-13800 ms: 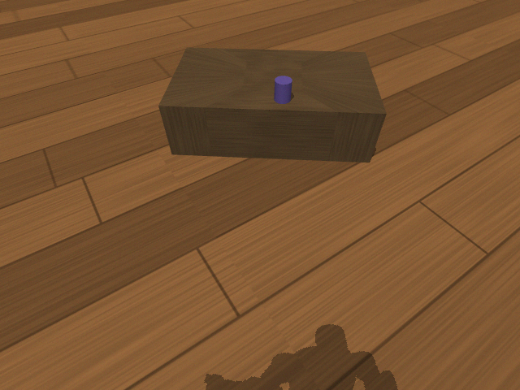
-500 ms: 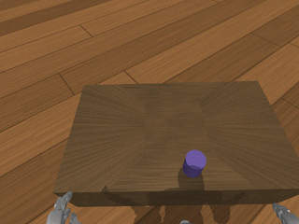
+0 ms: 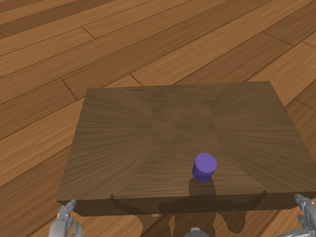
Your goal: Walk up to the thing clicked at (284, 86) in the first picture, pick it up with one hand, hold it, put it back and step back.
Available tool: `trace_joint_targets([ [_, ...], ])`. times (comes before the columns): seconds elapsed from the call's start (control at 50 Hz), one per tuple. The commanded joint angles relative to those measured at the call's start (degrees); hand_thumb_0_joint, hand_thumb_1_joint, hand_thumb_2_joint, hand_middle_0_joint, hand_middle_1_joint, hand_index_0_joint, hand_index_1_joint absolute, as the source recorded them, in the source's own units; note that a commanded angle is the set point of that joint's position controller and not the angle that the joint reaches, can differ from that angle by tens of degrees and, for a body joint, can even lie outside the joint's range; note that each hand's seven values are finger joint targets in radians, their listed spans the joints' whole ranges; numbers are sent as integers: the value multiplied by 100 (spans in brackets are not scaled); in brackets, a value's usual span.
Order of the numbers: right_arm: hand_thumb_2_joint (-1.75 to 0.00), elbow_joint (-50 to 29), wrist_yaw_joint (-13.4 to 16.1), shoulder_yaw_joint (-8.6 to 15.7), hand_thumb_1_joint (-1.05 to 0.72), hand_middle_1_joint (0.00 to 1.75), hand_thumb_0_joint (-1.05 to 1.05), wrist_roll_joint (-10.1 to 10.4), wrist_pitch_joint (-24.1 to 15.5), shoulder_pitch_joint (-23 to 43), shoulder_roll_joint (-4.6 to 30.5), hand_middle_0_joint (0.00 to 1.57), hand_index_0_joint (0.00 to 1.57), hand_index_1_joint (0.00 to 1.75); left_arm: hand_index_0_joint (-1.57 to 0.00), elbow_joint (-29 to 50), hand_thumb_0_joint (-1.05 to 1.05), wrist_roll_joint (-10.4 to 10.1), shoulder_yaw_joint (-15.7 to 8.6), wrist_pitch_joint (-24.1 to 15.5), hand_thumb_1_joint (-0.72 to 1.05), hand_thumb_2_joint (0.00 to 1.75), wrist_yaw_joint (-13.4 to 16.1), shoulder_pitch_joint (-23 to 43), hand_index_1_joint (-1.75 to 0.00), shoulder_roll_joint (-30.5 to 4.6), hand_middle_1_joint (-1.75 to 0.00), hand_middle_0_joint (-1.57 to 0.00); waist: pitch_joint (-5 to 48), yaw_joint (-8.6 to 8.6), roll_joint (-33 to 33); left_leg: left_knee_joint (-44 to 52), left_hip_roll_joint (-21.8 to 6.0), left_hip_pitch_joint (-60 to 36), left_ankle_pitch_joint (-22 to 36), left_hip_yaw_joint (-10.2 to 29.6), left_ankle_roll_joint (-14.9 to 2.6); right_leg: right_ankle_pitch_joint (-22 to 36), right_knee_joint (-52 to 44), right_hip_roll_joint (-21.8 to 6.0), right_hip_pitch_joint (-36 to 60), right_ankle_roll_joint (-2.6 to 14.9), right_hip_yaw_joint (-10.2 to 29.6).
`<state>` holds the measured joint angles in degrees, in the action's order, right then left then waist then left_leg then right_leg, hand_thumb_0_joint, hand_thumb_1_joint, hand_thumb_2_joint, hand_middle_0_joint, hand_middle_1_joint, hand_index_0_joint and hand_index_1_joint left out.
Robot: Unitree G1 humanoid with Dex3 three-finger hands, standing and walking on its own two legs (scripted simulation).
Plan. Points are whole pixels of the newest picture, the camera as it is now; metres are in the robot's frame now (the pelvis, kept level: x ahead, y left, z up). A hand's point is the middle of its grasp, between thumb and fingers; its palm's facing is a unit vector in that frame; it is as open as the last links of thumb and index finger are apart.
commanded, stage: go down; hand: right
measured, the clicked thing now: (203, 167) +0.44 -0.17 -0.33
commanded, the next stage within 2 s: approach in 1.30 s
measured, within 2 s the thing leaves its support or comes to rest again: neither
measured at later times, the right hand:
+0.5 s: hand (294, 174) +0.30 -0.34 -0.04, palm faces +0.10 +0.98 -0.19, open 17.1 cm
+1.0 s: hand (296, 156) +0.34 -0.36 -0.04, palm faces +0.11 +0.98 -0.15, open 16.9 cm
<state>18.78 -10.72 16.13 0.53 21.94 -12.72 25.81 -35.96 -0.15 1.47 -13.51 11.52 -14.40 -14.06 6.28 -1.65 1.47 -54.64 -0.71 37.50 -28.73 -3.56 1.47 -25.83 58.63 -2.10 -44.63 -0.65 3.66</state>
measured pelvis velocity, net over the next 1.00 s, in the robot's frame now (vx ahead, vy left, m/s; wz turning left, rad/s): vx -0.01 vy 0.00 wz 0.05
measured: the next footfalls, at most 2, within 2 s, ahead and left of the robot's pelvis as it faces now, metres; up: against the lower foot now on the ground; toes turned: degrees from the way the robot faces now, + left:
none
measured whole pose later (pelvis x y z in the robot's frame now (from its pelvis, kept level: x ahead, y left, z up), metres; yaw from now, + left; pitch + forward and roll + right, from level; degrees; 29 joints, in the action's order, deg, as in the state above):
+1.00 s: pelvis -0.01 +0.00 -0.02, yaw +3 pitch +20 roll +4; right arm 66.8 -30.5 33.6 1.9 -12.4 26.5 44.5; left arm -38.9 1.4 2.2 -6.7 3.8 -16.2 -18.2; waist 4.8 -4.1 -1.1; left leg -59.9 0.4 51.2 -28.3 -2.0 1.6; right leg -26.0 63.7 -3.3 -57.5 -0.3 2.6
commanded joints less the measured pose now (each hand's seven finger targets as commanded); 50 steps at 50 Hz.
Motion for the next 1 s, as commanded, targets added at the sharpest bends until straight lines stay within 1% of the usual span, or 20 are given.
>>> trace_joint_targets([
  [0.0, -4, -428, -171, 866, 49, 5, 0, 106, -664, 1663, 1936, 6, 5, 5, -20, 524, 0, -27, -420, -286, 89, 90, 145, 31, -30, -1066, -30, -20, 869, -260, 607, 900, 150, 135, 914, 28, -188, 691, -1056, 72, 1256, 151, -53],
  [0.06, -5, 551, -454, 1038, 47, 5, 0, 144, -847, 1757, 2104, 6, 5, 5, -20, 432, 0, -13, -387, -236, 89, 90, 102, -13, -30, -1079, -30, -20, 948, -133, 617, 830, 149, 47, 1110, 1, -210, 943, -1028, 72, 1203, 139, -65],
  [0.12, -6, 1244, -744, 1162, 47, 5, 0, 186, -1075, 1988, 2204, 6, 5, 5, -19, 357, 0, 6, -405, -165, 89, 91, 22, -137, -30, -1100, -30, -20, 1137, -98, 521, 768, 150, -52, 1430, 14, -218, 1334, -930, 67, 1193, 150, -85],
  [0.14, -6, 1281, -839, 1266, 47, 5, 0, 222, -1177, 2100, 2344, 5, 5, 5, -19, 348, 0, 8, -425, -132, 89, 91, -13, -169, -30, -1134, -29, -20, 1117, -6, 507, 740, 159, -69, 1478, 3, -221, 1418, -932, 60, 1161, 150, -83],
  [0.18, -7, 1699, -1016, 1295, 47, 5, 0, 191, -1413, 2341, 2425, 5, 5, 5, -19, 325, 0, 39, -455, -79, 88, 91, -77, -251, -30, -1147, -29, -20, 1181, -58, 553, 660, 152, 11, 1587, 30, -240, 1571, -852, 46, 1120, 160, -92],
  [0.22, -8, 1791, -1118, 1464, 44, 5, 0, 202, -1709, 2609, 2654, 5, 4, 5, -19, 343, 0, 45, -494, -31, 89, 91, -150, -357, -30, -1187, -30, -20, 1343, -15, 414, 585, 172, 27, 1635, 63, -241, 1635, -802, 38, 1082, 176, -101],
  [0.24, -8, 1928, -1190, 1505, 46, 5, 0, 229, -1841, 2778, 2710, 5, 4, 5, -19, 351, 0, 50, -484, -8, 88, 91, -185, -318, -30, -1182, -29, -20, 1188, -25, 497, 605, 162, 121, 1479, 73, -243, 1440, -809, 35, 978, 191, -118],
  [0.28, -8, 2017, -1281, 1562, 47, 5, 0, 245, -2144, 3081, 2793, 4, 4, 5, -19, 390, 0, 54, -517, 18, 88, 91, -222, -402, -30, -1247, -29, -19, 1501, -77, 442, 513, 174, 184, 1534, 115, -251, 1499, -734, 30, 1067, 199, -124],
  [0.32, -8, 2302, -1364, 1747, 49, 6, 0, 264, -2414, 3401, 3062, 4, 4, 6, -19, 334, 0, 71, -510, 59, 88, 91, -276, -469, -30, -1298, -30, -19, 1497, -73, 533, 438, 175, 349, 1436, 115, -260, 1431, -675, 12, 1027, 203, -117],
  [0.34, -8, 2296, -1401, 1720, 47, 5, 0, 261, -2535, 3469, 3054, 4, 4, 5, -19, 352, 0, 72, -522, 67, 89, 91, -289, -503, -30, -1309, -29, -19, 1620, -78, 508, 391, 185, 380, 1470, 112, -269, 1495, -666, 10, 1036, 200, -104],
  [0.44, -7, 2642, -1523, 1950, 47, 5, 0, 264, -3048, 4197, 3549, 5, 4, 5, -19, 326, 0, 83, -476, 162, 90, 91, -371, -582, -30, -1391, -30, -19, 1736, -40, 739, 421, 181, 495, 1119, 163, -286, 1066, -684, 17, 1006, 205, -127],
  [0.48, -6, 3045, -1586, 1859, 44, 5, 0, 258, -3135, 4160, 3437, 6, 5, 5, -19, 225, 0, 84, -493, 187, 90, 92, -386, -665, -30, -1457, -30, -19, 1777, -119, 620, 374, 209, 598, 1182, 147, -286, 1165, -640, 11, 1043, 196, -119],
  [0.5, -6, 2928, -1591, 1967, 45, 5, 0, 259, -3213, 4372, 3668, 6, 5, 5, -19, 221, 0, 89, -465, 205, 90, 91, -401, -679, -30, -1459, -30, -19, 1789, -58, 744, 390, 198, 615, 1152, 147, -290, 1142, -648, 10, 1036, 194, -124],
  [0.54, -5, 3333, -1626, 1960, 44, 4, 0, 249, -3272, 4366, 3698, 6, 5, 4, -19, 207, 0, 91, -429, 236, 90, 91, -428, -669, -30, -1457, -30, -19, 1605, -58, 669, 417, 216, 688, 921, 120, -299, 862, -731, -5, 889, 200, -78],
  [0.6, -6, 3506, -1706, 2014, 42, 4, 0, 270, -3407, 4544, 3830, 7, 5, 4, -19, 199, 0, 95, -403, 279, 90, 91, -471, -704, -30, -1465, -30, -19, 1703, -43, 648, 388, 217, 656, 1020, 138, -291, 985, -638, 7, 845, 213, -94],
  [0.68, -7, 3774, -1805, 2000, 42, 4, 0, 283, -3540, 4780, 3884, 6, 5, 4, -19, 130, 0, 108, -378, 341, 91, 91, -505, -790, -30, -1497, -30, -19, 1860, -147, 623, 298, 220, 722, 1312, 175, -272, 1319, -420, 28, 847, 219, -125],
  [0.74, -6, 3710, -1843, 2061, 41, 4, 0, 261, -3646, 4951, 4071, 6, 5, 4, -19, 138, 0, 111, -369, 399, 90, 91, -545, -792, -30, -1512, -30, -19, 2001, -110, 644, 238, 210, 758, 1429, 178, -277, 1485, -358, 19, 871, 227, -110],
  [0.84, -6, 3763, -1932, 2056, 39, 4, 0, 313, -3723, 5145, 4104, 7, 6, 4, -19, 119, 0, 111, -385, 485, 90, 91, -623, -801, -30, -1593, -30, -19, 1959, -143, 876, 220, 228, 1009, 1351, 124, -294, 1600, -377, -10, 1034, 184, -44],
  [0.94, -7, 3773, -1955, 2148, 40, 4, 0, 331, -3783, 5095, 4182, 7, 5, 4, -19, 93, 0, 111, -378, 576, 90, 91, -682, -846, -30, -1597, -30, -19, 2326, -108, 884, 141, 221, 898, 1766, 121, -283, 2250, -204, -22, 1268, 171, -33],
  [0.98, -6, 3694, -1942, 2139, 41, 4, 0, 318, -3810, 5251, 4221, 7, 6, 4, -19, 107, 0, 107, -393, 609, 90, 91, -707, -841, -30, -1615, -30, -19, 2180, -113, 959, 161, 235, 996, 1585, 86, -293, 2087, -304, -33, 1248, 162, 5],
])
